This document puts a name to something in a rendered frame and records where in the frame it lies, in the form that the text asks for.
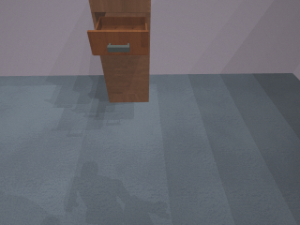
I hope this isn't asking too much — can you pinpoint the handle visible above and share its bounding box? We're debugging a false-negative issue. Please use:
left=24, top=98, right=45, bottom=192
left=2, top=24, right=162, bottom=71
left=107, top=43, right=130, bottom=53

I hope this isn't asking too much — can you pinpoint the cabinet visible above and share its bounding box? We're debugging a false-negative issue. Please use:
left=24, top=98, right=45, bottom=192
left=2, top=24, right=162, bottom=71
left=88, top=0, right=151, bottom=103

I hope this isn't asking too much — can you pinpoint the drawer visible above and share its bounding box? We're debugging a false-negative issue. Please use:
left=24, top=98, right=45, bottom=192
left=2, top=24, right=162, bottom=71
left=87, top=16, right=149, bottom=55

